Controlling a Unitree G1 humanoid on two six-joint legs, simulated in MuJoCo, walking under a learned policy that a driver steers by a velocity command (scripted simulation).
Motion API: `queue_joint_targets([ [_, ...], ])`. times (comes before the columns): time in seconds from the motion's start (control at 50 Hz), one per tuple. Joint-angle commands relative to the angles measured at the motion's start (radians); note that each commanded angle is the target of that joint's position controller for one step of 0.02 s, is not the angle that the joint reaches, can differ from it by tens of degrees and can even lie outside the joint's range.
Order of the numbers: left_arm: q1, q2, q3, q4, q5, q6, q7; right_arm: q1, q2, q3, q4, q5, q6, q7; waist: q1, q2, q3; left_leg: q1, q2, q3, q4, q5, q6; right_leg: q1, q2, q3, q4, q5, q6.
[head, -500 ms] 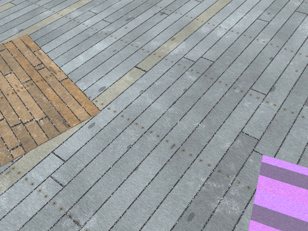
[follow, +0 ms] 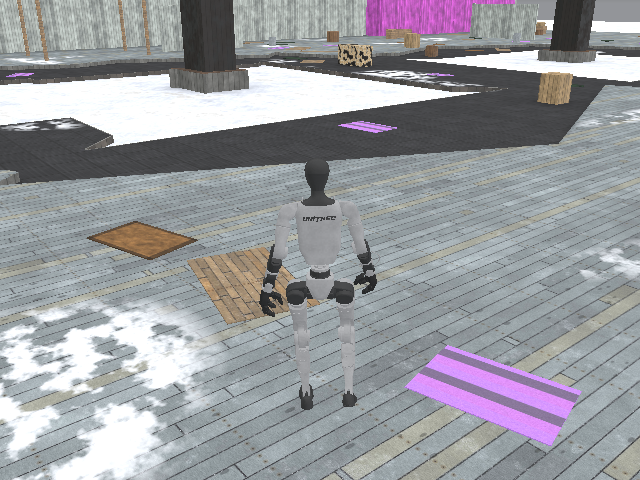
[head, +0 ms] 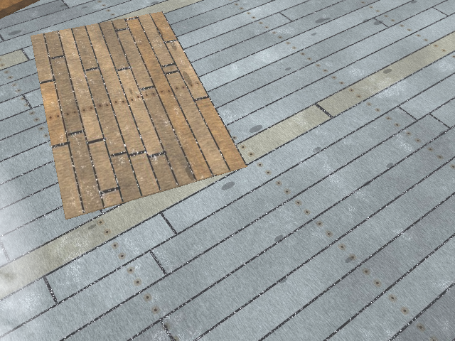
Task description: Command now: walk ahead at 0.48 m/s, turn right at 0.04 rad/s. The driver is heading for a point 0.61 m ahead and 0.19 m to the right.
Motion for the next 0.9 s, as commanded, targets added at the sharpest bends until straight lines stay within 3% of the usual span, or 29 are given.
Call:
queue_joint_targets([
  [0.02,0.036,0.088,0.022,-0.027,0.013,0.011,-0.012,0.103,-0.095,-0.021,0.003,0.011,-0.032,-0.014,-0.045,0.113,-0.046,0.194,0.268,-0.206,-0.303,0.314,0.089,-0.178,-0.021,0.065,0.007,0.083,-0.012],
  [0.08,-0.006,0.059,0.024,-0.031,0.009,0.029,-0.024,0.137,-0.106,-0.022,0.036,0.015,-0.055,-0.018,-0.035,0.099,0.0,0.195,0.257,-0.11,-0.348,0.379,0.075,-0.253,0.002,0.077,-0.022,0.162,-0.011],
  [0.14,-0.111,0.046,0.023,-0.062,0.011,0.029,-0.028,0.168,-0.083,-0.014,0.061,0.013,-0.063,-0.021,-0.05,0.096,0.048,0.215,0.246,-0.037,-0.379,0.407,0.065,-0.339,0.014,0.069,-0.127,0.266,-0.008],
  [0.2,-0.212,0.019,0.008,-0.097,0.016,0.022,-0.037,0.184,-0.071,-0.006,0.085,0.015,-0.07,-0.027,-0.064,0.091,0.071,0.229,0.236,0.037,-0.385,0.479,0.054,-0.314,0.027,0.009,-0.317,0.368,-0.011],
  [0.28,-0.314,0.008,-0.006,-0.147,0.018,0.02,-0.049,0.245,-0.095,-0.007,0.131,0.016,-0.067,-0.046,-0.083,0.079,0.083,0.336,0.27,0.089,-0.349,0.668,0.038,-0.261,0.056,-0.077,-0.499,0.366,-0.051],
  [0.34,-0.231,0.04,0.006,-0.135,0.02,0.025,-0.038,0.235,-0.141,-0.015,0.145,0.01,-0.054,-0.062,-0.034,0.118,0.002,0.431,0.287,0.13,-0.148,1.097,0.014,-0.132,0.143,-0.134,-0.52,0.225,-0.112],
  [0.36,-0.154,0.058,0.016,-0.116,0.021,0.025,-0.033,0.223,-0.156,-0.019,0.142,0.005,-0.043,-0.066,0.002,0.128,-0.044,0.431,0.293,0.138,-0.015,1.167,0.015,-0.05,0.173,-0.138,-0.526,0.167,-0.138],
  [0.38,-0.052,0.086,0.03,-0.088,0.024,0.02,-0.027,0.214,-0.168,-0.022,0.136,0.002,-0.034,-0.065,0.044,0.124,-0.105,0.388,0.294,0.135,0.16,1.11,0.021,0.08,0.194,-0.118,-0.565,0.132,-0.167],
  [0.4,0.089,0.132,0.054,-0.05,0.037,0.015,-0.016,0.188,-0.176,-0.022,0.119,0.007,-0.032,-0.058,0.121,0.073,-0.173,0.241,0.264,0.148,0.424,0.885,0.008,0.295,0.161,-0.032,-0.656,0.12,-0.215],
  [0.42,0.118,0.241,0.085,-0.051,0.038,0.02,0.001,0.227,-0.077,-0.002,0.074,0.012,-0.038,-0.043,0.074,-0.12,-0.253,-0.084,0.137,0.146,0.782,0.105,-0.027,0.55,-0.117,0.363,-0.671,0.106,-0.317],
  [0.44,0.086,0.278,0.094,-0.068,0.006,0.027,-0.004,0.192,-0.096,-0.009,0.02,0.019,-0.045,-0.029,0.049,-0.159,-0.326,-0.373,-0.034,-0.053,1.01,-0.318,-0.05,0.682,-0.253,0.83,-0.826,0.132,-0.456],
  [0.46,0.041,0.241,0.089,-0.062,-0.011,0.032,0.002,0.097,-0.114,-0.007,0.004,0.009,-0.058,-0.024,0.05,-0.022,-0.188,-0.471,0.058,-0.151,0.973,-0.201,-0.039,0.589,-0.226,0.677,-0.867,0.12,-0.406],
  [0.48,-0.008,0.19,0.077,-0.065,-0.012,0.031,0.008,0.083,-0.115,-0.004,-0.006,0.018,-0.071,-0.021,0.014,0.029,-0.085,-0.443,0.099,-0.138,0.879,-0.117,-0.04,0.441,-0.197,0.565,-0.895,0.175,-0.359],
  [0.5,-0.053,0.149,0.066,-0.068,-0.006,0.027,0.01,0.094,-0.111,-0.005,0.007,0.015,-0.07,-0.023,-0.036,0.085,-0.02,-0.384,0.131,-0.132,0.785,-0.089,-0.049,0.323,-0.142,0.473,-0.913,0.275,-0.306],
  [0.52,-0.079,0.13,0.058,-0.071,-0.011,0.02,0.015,0.109,-0.106,-0.003,0.009,-0.003,-0.052,-0.024,-0.067,0.082,-0.004,-0.321,0.146,-0.132,0.727,-0.084,-0.068,0.242,-0.094,0.401,-0.923,0.359,-0.281],
  [0.56,-0.076,0.134,0.054,-0.073,-0.013,0.0,0.012,0.143,-0.085,0.002,0.011,-0.019,-0.014,-0.018,-0.091,0.039,-0.024,-0.252,0.153,-0.115,0.659,-0.082,-0.098,0.171,-0.052,0.331,-0.933,0.48,-0.279],
  [0.6,-0.051,0.158,0.06,-0.067,-0.013,-0.01,0.01,0.099,-0.08,0.003,-0.009,-0.018,0.0,-0.013,-0.086,0.026,-0.019,-0.271,0.157,-0.094,0.571,-0.028,-0.122,0.15,-0.015,0.292,-0.945,0.489,-0.265],
  [0.7,0.047,0.168,0.065,-0.059,-0.013,-0.005,0.011,-0.1,-0.084,0.004,-0.08,-0.009,0.005,-0.008,-0.006,-0.024,-0.002,-0.384,0.142,-0.086,0.338,0.161,-0.143,0.246,0.014,0.315,-0.94,0.457,-0.209],
  [0.76,0.094,0.171,0.066,-0.056,-0.007,-0.002,0.016,-0.19,-0.087,0.01,-0.113,-0.004,-0.002,-0.003,0.031,-0.036,-0.001,-0.404,0.114,-0.09,0.23,0.203,-0.136,0.321,0.007,0.344,-0.905,0.494,-0.202],
  [0.82,0.111,0.163,0.061,-0.049,0.001,0.004,0.028,-0.212,-0.079,0.018,-0.125,0.002,-0.02,-0.005,0.038,-0.044,0.001,-0.323,0.062,-0.062,0.11,0.21,-0.105,0.359,0.009,0.309,-0.811,0.769,-0.163],
  [0.86,0.082,0.165,0.057,-0.054,0.005,0.002,0.037,-0.119,-0.105,0.011,-0.098,0.001,-0.033,-0.012,-0.004,-0.066,-0.034,-0.16,0.028,-0.074,0.036,0.194,-0.066,0.352,0.008,0.317,-0.734,0.886,-0.111],
  [0.88,0.056,0.176,0.059,-0.059,0.004,-0.004,0.039,-0.028,-0.132,0.001,-0.067,-0.001,-0.04,-0.02,-0.043,-0.072,-0.067,-0.06,0.009,-0.075,0.004,0.192,-0.043,0.356,0.016,0.323,-0.656,0.965,-0.089],
  [0.9,0.023,0.183,0.059,-0.063,-0.008,-0.011,0.036,0.087,-0.147,-0.006,-0.034,-0.005,-0.055,-0.029,-0.113,-0.045,-0.109,0.079,0.025,-0.073,-0.092,0.314,-0.02,0.337,0.054,0.295,-0.513,0.955,-0.066],
])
